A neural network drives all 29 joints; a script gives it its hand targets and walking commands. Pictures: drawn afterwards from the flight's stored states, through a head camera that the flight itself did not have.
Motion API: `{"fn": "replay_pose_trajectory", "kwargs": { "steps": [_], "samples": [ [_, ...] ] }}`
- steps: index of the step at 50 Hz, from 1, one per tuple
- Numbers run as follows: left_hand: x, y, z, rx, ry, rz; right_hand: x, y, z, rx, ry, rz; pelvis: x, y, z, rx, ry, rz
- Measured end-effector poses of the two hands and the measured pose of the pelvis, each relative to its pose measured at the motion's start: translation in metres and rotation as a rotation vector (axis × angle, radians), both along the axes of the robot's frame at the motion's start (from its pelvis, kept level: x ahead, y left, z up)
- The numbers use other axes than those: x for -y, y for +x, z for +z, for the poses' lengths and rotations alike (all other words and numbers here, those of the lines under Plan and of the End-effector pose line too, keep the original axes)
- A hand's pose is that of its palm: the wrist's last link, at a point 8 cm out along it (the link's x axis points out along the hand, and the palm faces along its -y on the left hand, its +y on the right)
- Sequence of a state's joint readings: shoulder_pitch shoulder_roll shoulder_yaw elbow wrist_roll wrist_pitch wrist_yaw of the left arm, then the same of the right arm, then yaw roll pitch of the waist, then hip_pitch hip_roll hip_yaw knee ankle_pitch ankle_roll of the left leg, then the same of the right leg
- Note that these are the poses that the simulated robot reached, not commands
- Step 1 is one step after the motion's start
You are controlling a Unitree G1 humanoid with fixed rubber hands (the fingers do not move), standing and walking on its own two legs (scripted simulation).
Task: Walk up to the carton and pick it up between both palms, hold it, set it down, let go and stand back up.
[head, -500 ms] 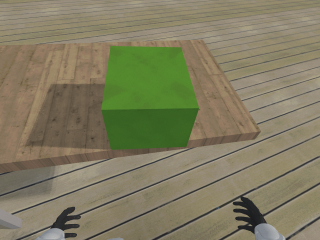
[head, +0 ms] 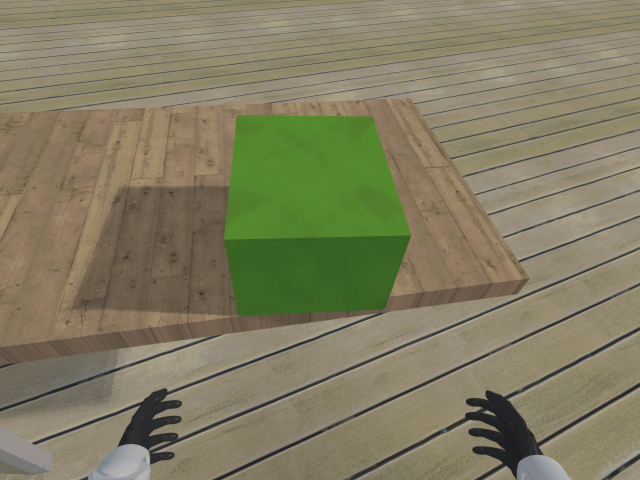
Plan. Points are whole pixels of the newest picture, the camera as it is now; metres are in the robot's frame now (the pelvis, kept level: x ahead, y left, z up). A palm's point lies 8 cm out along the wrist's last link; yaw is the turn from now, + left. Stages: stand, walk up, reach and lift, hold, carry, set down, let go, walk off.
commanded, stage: reach and lift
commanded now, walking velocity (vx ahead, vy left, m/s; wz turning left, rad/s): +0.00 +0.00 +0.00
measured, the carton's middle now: (309, 210) +0.49 +0.03 +0.04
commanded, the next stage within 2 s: none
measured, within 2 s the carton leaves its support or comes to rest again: neither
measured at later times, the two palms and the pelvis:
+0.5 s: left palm (129, 413) +0.18 +0.23 -0.01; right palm (512, 403) +0.21 -0.23 +0.00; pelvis +0.03 -0.02 +0.00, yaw +1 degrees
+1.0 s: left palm (134, 338) +0.24 +0.22 +0.07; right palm (505, 336) +0.26 -0.21 +0.06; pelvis +0.02 -0.01 +0.00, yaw +1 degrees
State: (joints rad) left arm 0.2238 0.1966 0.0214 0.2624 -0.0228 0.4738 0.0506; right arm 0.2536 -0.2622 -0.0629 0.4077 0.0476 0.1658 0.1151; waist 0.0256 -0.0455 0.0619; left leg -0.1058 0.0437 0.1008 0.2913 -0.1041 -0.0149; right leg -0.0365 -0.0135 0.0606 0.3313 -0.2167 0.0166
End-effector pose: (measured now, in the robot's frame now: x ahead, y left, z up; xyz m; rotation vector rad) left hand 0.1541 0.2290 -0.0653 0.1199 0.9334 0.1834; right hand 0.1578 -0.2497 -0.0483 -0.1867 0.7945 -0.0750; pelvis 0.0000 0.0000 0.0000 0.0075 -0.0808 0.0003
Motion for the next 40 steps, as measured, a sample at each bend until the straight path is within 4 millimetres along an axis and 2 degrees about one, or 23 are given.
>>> {"fn": "replay_pose_trajectory", "kwargs": {
  "steps": [5, 13, 20, 30, 40],
  "samples": [
    [0.002, 0.01, 0.009, 0.065, -0.001, 0.014, -0.001, 0.018, 0.01, 0.042, 0.015, 0.021, 0.0, 0.008, 0.001, -0.034, -0.001, -0.002],
    [0.004, 0.036, 0.038, 0.207, 0.008, 0.011, -0.007, 0.042, 0.021, 0.147, 0.059, 0.023, 0.004, 0.027, 0.003, -0.061, -0.001, 0.005],
    [0.0, 0.034, 0.052, 0.267, 0.019, 0.023, -0.011, 0.045, 0.034, 0.219, 0.075, 0.013, 0.011, 0.036, 0.004, -0.051, 0.0, 0.014],
    [0.006, 0.029, 0.071, 0.377, -0.004, 0.021, -0.022, 0.054, 0.059, 0.324, 0.105, 0.011, 0.018, 0.029, 0.004, -0.052, -0.002, 0.019],
    [0.008, 0.05, 0.095, 0.488, -0.02, 0.019, -0.026, 0.073, 0.078, 0.404, 0.125, -0.006, 0.016, 0.021, 0.004, -0.067, 0.0, 0.009]
  ]
}}
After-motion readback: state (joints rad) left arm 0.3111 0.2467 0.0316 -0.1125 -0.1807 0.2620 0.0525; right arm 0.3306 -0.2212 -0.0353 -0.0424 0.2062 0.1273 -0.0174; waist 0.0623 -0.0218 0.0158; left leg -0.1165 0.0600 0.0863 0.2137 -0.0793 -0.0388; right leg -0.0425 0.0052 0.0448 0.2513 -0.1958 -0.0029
